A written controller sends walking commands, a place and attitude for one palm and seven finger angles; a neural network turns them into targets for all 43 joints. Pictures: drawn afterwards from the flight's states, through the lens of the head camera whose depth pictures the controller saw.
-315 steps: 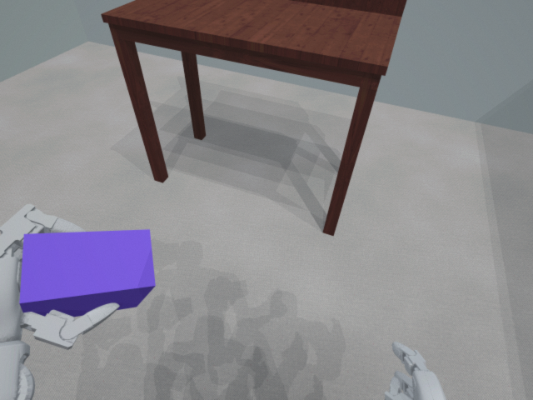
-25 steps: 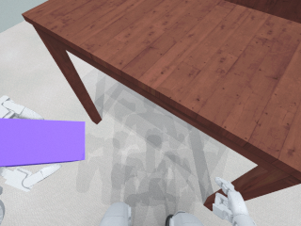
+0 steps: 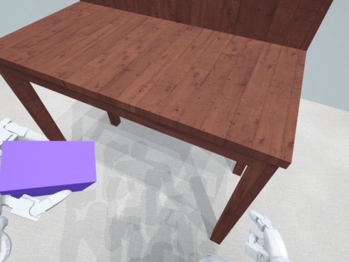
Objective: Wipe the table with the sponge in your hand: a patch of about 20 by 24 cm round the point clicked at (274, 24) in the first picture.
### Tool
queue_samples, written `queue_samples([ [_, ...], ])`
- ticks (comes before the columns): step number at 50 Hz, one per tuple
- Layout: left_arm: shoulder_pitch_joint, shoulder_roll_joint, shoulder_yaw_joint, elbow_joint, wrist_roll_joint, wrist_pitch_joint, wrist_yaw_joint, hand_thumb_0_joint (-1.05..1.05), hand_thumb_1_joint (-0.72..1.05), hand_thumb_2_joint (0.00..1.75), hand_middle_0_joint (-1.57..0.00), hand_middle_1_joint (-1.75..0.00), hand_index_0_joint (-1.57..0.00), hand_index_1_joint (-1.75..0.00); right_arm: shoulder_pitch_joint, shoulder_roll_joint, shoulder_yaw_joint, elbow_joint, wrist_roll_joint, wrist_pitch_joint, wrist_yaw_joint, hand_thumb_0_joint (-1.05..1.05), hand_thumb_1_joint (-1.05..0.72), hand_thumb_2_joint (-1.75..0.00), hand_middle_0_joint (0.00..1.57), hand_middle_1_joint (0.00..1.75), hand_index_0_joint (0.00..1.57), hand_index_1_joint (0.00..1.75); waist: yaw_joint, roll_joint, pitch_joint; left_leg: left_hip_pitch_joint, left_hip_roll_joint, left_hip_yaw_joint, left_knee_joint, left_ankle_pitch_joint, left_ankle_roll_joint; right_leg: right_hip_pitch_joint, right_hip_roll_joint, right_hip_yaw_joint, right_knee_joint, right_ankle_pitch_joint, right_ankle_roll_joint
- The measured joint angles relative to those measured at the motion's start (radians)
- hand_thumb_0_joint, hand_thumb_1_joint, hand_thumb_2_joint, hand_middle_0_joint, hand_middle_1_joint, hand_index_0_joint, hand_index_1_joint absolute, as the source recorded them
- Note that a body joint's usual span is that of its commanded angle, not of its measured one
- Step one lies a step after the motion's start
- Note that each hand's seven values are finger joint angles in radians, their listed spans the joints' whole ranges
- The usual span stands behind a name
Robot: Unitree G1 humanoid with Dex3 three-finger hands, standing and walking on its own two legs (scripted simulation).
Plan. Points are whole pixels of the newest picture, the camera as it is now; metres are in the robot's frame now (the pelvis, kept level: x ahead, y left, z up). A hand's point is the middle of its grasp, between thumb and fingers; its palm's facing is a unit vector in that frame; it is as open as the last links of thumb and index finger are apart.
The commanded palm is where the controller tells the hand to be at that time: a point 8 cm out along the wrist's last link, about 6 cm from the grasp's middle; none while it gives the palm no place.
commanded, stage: turn to face it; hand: left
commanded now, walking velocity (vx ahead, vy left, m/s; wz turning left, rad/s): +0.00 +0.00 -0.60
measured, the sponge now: (62, 169) +0.22 +0.22 +0.16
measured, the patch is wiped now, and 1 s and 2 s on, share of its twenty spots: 0.00 0.00 0.00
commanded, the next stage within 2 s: come to a stop and stand still in 1.14 s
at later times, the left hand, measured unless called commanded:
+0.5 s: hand (130, 165) +0.22 +0.10 +0.19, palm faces +0.13 -0.84 -0.53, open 10.8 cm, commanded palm +0.18 +0.16 +0.19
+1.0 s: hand (224, 207) +0.19 -0.04 +0.16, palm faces -0.16 -0.87 -0.47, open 10.9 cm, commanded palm +0.14 +0.05 +0.19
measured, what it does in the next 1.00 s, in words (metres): walks backwards, turning right: right foot, then left foot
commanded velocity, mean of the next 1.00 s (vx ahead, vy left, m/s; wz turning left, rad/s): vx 0.00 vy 0.00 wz -0.54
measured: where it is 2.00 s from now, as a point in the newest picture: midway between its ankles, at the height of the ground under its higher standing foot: outside the picture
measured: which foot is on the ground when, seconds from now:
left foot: down 0.00-0.10, up 0.12-0.58, down 0.60-0.88, up 0.90-1.00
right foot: up 0.00-0.06, down 0.08-0.62, up 0.64-0.86, down 0.88-1.00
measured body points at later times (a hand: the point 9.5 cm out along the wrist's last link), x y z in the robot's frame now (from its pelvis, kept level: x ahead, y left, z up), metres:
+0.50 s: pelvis -0.06 -0.06 +0.01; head -0.01 -0.08 +0.46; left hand +0.21 +0.15 +0.22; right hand +0.03 -0.37 -0.08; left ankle -0.04 +0.10 -0.69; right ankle +0.01 -0.12 -0.73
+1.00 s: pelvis -0.14 -0.09 -0.01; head -0.09 -0.15 +0.43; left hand +0.19 +0.01 +0.19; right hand -0.12 -0.36 -0.13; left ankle -0.09 +0.08 -0.66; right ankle -0.15 -0.18 -0.73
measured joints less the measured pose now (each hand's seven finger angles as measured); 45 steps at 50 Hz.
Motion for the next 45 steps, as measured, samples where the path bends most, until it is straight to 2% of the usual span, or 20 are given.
queue_samples([
  [4, -0.046, 0.008, 0.004, 0.022, -0.003, 0.000, 0.005, 0.00, -0.54, 1.01, -0.64, -1.38, -0.64, -1.37, 0.015, 0.020, 0.029, 0.002, 0.000, -0.033, 0.011, 0.01, -0.90, -0.90, 0.20, 0.30, 0.20, 0.30, 0.004, 0.050, 0.030, -0.031, 0.072, 0.024, 0.079, -0.029, -0.040, 0.141, -0.037, -0.026, -0.251, 0.062, 0.009],
  [5, -0.071, 0.008, 0.002, 0.031, -0.001, -0.001, 0.003, 0.00, -0.54, 1.01, -0.64, -1.38, -0.64, -1.37, 0.011, 0.016, 0.030, 0.007, 0.001, -0.038, 0.014, 0.01, -0.90, -0.90, 0.20, 0.30, 0.20, 0.30, -0.001, 0.071, 0.049, -0.050, 0.099, 0.016, 0.121, -0.045, -0.044, 0.153, -0.022, -0.043, -0.283, 0.126, -0.023],
  [6, -0.095, 0.002, -0.006, 0.042, 0.003, -0.002, 0.002, 0.00, -0.54, 1.01, -0.64, -1.38, -0.64, -1.37, 0.002, 0.009, 0.029, 0.019, 0.001, -0.038, 0.015, 0.01, -0.90, -0.90, 0.20, 0.30, 0.20, 0.30, -0.014, 0.092, 0.072, -0.077, 0.111, -0.013, 0.183, -0.066, -0.029, 0.149, -0.003, -0.056, -0.273, 0.137, -0.062],
  [8, -0.113, -0.005, -0.016, 0.046, -0.001, 0.000, 0.000, 0.00, -0.54, 1.01, -0.64, -1.38, -0.64, -1.37, -0.028, -0.008, 0.024, 0.054, -0.001, -0.021, 0.011, 0.01, -0.90, -0.90, 0.20, 0.30, 0.20, 0.30, -0.039, 0.085, 0.104, -0.161, 0.049, -0.083, 0.378, -0.179, -0.014, 0.121, 0.004, -0.049, -0.255, 0.128, -0.117],
  [10, -0.081, -0.004, -0.012, 0.021, -0.017, 0.001, -0.006, 0.00, -0.54, 1.01, -0.64, -1.38, -0.64, -1.37, -0.054, -0.024, 0.014, 0.072, -0.003, 0.007, 0.009, 0.01, -0.90, -0.90, 0.20, 0.30, 0.20, 0.30, -0.055, 0.057, 0.125, -0.229, -0.021, -0.114, 0.547, -0.184, -0.011, 0.105, 0.013, -0.015, -0.285, 0.151, -0.137],
  [12, -0.009, 0.014, 0.007, -0.020, -0.029, -0.008, -0.008, 0.00, -0.54, 1.01, -0.64, -1.38, -0.64, -1.37, -0.069, -0.038, 0.002, 0.073, -0.007, 0.029, 0.008, 0.01, -0.90, -0.90, 0.20, 0.30, 0.20, 0.30, -0.076, 0.029, 0.131, -0.270, -0.065, -0.120, 0.617, -0.160, -0.014, 0.097, 0.029, 0.019, -0.333, 0.195, -0.144],
  [15, 0.085, 0.054, 0.035, -0.083, -0.036, -0.024, -0.004, 0.00, -0.54, 1.01, -0.64, -1.38, -0.64, -1.37, -0.061, -0.062, -0.023, 0.063, -0.011, 0.048, 0.006, 0.01, -0.90, -0.90, 0.20, 0.30, 0.20, 0.30, -0.099, -0.002, 0.119, -0.285, -0.096, -0.117, 0.571, -0.135, -0.018, 0.099, 0.051, 0.053, -0.403, 0.248, -0.155],
  [21, 0.127, 0.106, 0.094, -0.121, -0.043, -0.052, 0.012, 0.00, -0.54, 1.01, -0.64, -1.38, -0.64, -1.37, -0.043, -0.104, -0.062, 0.064, -0.010, 0.066, -0.001, 0.01, -0.91, -0.90, 0.20, 0.30, 0.19, 0.30, -0.092, -0.041, 0.055, -0.217, -0.123, -0.120, 0.324, -0.146, -0.005, 0.098, 0.085, 0.117, -0.478, 0.316, -0.167],
  [25, 0.098, 0.081, 0.086, -0.065, -0.040, -0.037, 0.014, 0.00, -0.54, 1.01, -0.64, -1.38, -0.64, -1.37, -0.044, -0.108, -0.061, 0.053, -0.002, 0.086, -0.001, 0.01, -0.91, -0.90, 0.20, 0.30, 0.19, 0.30, -0.083, -0.056, 0.002, -0.160, -0.138, -0.125, 0.209, -0.161, 0.011, 0.091, 0.101, 0.157, -0.508, 0.354, -0.165],
  [29, 0.069, 0.028, 0.037, -0.023, -0.032, -0.004, 0.008, 0.00, -0.54, 1.01, -0.64, -1.38, -0.64, -1.37, -0.039, -0.098, -0.044, 0.029, -0.001, 0.096, 0.004, 0.01, -0.91, -0.90, 0.20, 0.30, 0.19, 0.30, -0.068, -0.064, -0.042, -0.070, -0.143, -0.110, 0.029, -0.138, 0.039, 0.075, 0.121, 0.192, -0.529, 0.392, -0.154],
  [30, 0.064, 0.016, 0.021, -0.022, -0.029, 0.000, 0.005, 0.00, -0.54, 1.01, -0.64, -1.38, -0.64, -1.37, -0.034, -0.097, -0.039, 0.017, -0.004, 0.094, 0.004, 0.01, -0.91, -0.90, 0.20, 0.30, 0.19, 0.30, -0.066, -0.057, -0.051, -0.039, -0.135, -0.107, -0.034, -0.131, 0.054, 0.063, 0.131, 0.193, -0.520, 0.395, -0.148],
  [31, 0.051, 0.009, 0.009, -0.022, -0.027, 0.001, 0.000, 0.00, -0.54, 1.01, -0.64, -1.38, -0.64, -1.37, -0.034, -0.090, -0.036, 0.012, -0.009, 0.089, 0.001, 0.01, -0.91, -0.90, 0.20, 0.30, 0.19, 0.30, -0.064, -0.059, -0.049, -0.029, -0.130, -0.100, -0.072, -0.063, 0.056, 0.044, 0.136, 0.192, -0.488, 0.369, -0.134],
  [32, 0.038, 0.005, 0.000, -0.020, -0.021, 0.000, -0.006, 0.00, -0.54, 1.01, -0.64, -1.38, -0.64, -1.37, -0.035, -0.080, -0.032, 0.008, -0.013, 0.083, -0.002, 0.01, -0.91, -0.90, 0.20, 0.30, 0.19, 0.30, -0.057, -0.061, -0.039, -0.028, -0.120, -0.087, -0.076, 0.021, 0.059, 0.017, 0.140, 0.186, -0.420, 0.280, -0.108],
  [33, 0.027, 0.006, -0.005, -0.019, -0.012, 0.000, -0.008, 0.00, -0.54, 1.01, -0.64, -1.38, -0.64, -1.37, -0.035, -0.065, -0.027, 0.005, -0.014, 0.075, -0.006, 0.01, -0.91, -0.90, 0.20, 0.30, 0.19, 0.30, -0.047, -0.065, -0.026, -0.027, -0.113, -0.074, -0.061, 0.046, 0.052, -0.018, 0.134, 0.163, -0.303, 0.193, -0.078],
  [35, 0.021, 0.013, -0.002, -0.015, 0.003, 0.000, -0.013, 0.00, -0.55, 1.01, -0.64, -1.38, -0.64, -1.37, -0.027, -0.030, -0.018, 0.005, -0.012, 0.056, -0.007, 0.01, -0.91, -0.90, 0.20, 0.30, 0.20, 0.30, -0.028, -0.064, -0.015, -0.015, -0.091, -0.049, -0.035, 0.027, 0.034, -0.079, 0.107, 0.109, -0.043, 0.096, -0.039],
  [37, 0.022, 0.011, 0.004, -0.009, 0.006, 0.003, -0.016, 0.00, -0.55, 1.01, -0.64, -1.38, -0.64, -1.37, -0.009, -0.003, -0.008, 0.009, -0.006, 0.039, 0.002, 0.01, -0.91, -0.90, 0.20, 0.30, 0.20, 0.30, -0.007, -0.040, -0.017, -0.003, -0.056, -0.026, -0.018, 0.001, 0.020, -0.089, 0.064, 0.060, 0.094, 0.053, -0.015],
  [39, 0.018, -0.005, 0.002, 0.003, 0.001, 0.002, -0.007, 0.00, -0.55, 1.01, -0.64, -1.38, -0.64, -1.37, 0.006, 0.013, 0.006, 0.015, 0.000, 0.021, 0.008, 0.01, -0.90, -0.90, 0.20, 0.30, 0.20, 0.30, 0.010, -0.001, -0.016, 0.004, -0.014, -0.006, -0.003, -0.011, 0.002, -0.045, 0.016, 0.021, 0.067, 0.018, 0.000],
  [43, -0.041, -0.010, 0.001, 0.039, -0.003, 0.005, 0.008, 0.00, -0.55, 1.01, -0.64, -1.38, -0.64, -1.37, 0.023, 0.032, 0.034, 0.024, 0.000, -0.019, 0.013, 0.01, -0.90, -0.90, 0.20, 0.30, 0.20, 0.30, 0.017, 0.053, 0.014, -0.018, 0.065, 0.019, 0.067, -0.038, -0.038, 0.109, -0.038, -0.011, -0.194, 0.036, 0.013],
  [44, -0.066, -0.002, 0.002, 0.046, -0.001, 0.006, 0.009, 0.00, -0.55, 1.01, -0.64, -1.38, -0.64, -1.37, 0.024, 0.033, 0.038, 0.025, 0.000, -0.028, 0.015, 0.01, -0.90, -0.90, 0.20, 0.30, 0.20, 0.30, 0.013, 0.060, 0.027, -0.037, 0.084, 0.016, 0.107, -0.054, -0.048, 0.142, -0.039, -0.020, -0.264, 0.105, -0.003],
  [45, -0.098, -0.008, -0.004, 0.057, 0.003, 0.005, 0.008, 0.00, -0.55, 1.01, -0.64, -1.38, -0.64, -1.37, 0.014, 0.026, 0.036, 0.034, 0.001, -0.034, 0.015, 0.01, -0.90, -0.90, 0.20, 0.30, 0.20, 0.30, 0.001, 0.082, 0.052, -0.064, 0.108, -0.008, 0.163, -0.070, -0.031, 0.142, -0.018, -0.038, -0.264, 0.133, -0.039],
])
